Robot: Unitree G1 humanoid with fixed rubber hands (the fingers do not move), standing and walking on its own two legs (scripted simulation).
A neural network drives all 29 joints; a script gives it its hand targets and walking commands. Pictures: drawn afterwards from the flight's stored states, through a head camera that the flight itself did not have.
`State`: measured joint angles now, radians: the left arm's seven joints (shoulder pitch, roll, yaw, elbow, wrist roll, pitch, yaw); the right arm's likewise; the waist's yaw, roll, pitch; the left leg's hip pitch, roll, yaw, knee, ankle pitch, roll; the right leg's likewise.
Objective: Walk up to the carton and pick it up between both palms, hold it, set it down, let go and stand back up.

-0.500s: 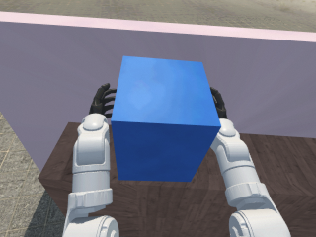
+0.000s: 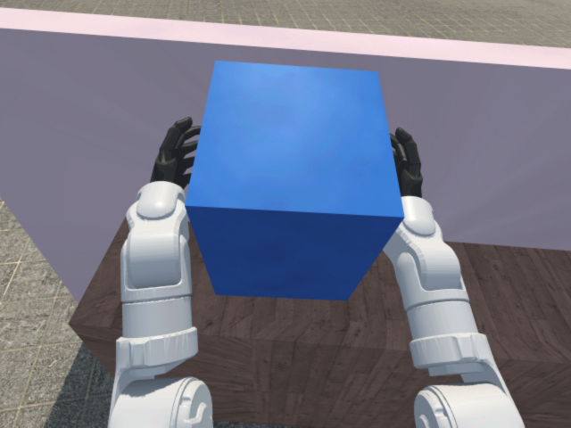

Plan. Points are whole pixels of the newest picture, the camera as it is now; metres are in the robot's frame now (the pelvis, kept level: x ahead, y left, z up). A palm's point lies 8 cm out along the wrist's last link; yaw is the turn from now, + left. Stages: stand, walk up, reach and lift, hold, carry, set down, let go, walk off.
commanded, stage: hold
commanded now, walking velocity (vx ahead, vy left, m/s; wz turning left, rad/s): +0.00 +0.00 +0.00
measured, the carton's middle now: (288, 194) +0.38 -0.02 +0.15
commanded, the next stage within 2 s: none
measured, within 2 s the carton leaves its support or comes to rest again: neither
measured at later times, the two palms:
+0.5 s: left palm (192, 204) +0.34 +0.10 +0.18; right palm (416, 212) +0.34 -0.19 +0.15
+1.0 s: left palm (161, 195) +0.34 +0.14 +0.19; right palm (400, 201) +0.33 -0.15 +0.18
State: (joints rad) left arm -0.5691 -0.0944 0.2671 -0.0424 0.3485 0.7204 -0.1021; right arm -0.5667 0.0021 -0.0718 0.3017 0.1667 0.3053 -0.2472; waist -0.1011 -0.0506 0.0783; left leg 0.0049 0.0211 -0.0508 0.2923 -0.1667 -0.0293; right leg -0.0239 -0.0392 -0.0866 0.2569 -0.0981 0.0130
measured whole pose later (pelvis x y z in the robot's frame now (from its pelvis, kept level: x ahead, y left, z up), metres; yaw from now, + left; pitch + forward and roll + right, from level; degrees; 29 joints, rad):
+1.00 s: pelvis -0.01 +0.01 +0.00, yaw -1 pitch -9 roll +0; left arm -0.54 -0.11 0.27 -0.07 0.35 0.75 -0.10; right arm -0.55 0.00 -0.07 0.30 0.16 0.32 -0.24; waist -0.10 -0.08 0.08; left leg 0.01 0.01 -0.02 0.31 -0.16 -0.02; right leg -0.02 -0.05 -0.07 0.26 -0.08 0.02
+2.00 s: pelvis -0.02 +0.01 +0.00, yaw +0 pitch -10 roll +0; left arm -0.51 -0.13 0.27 -0.08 0.35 0.78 -0.06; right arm -0.55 0.00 -0.06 0.37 0.12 0.31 -0.19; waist -0.11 -0.06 0.08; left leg 0.01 0.02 -0.03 0.32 -0.15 -0.02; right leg -0.02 -0.04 -0.07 0.26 -0.07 0.02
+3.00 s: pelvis -0.02 +0.00 +0.00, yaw +0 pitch -9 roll +0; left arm -0.52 -0.15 0.27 0.12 0.36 0.56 -0.05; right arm -0.58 0.00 -0.18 0.55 -0.04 0.01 -0.09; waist -0.08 -0.01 0.08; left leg 0.01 0.03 -0.03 0.29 -0.16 -0.02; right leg -0.03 -0.03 -0.08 0.26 -0.10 0.02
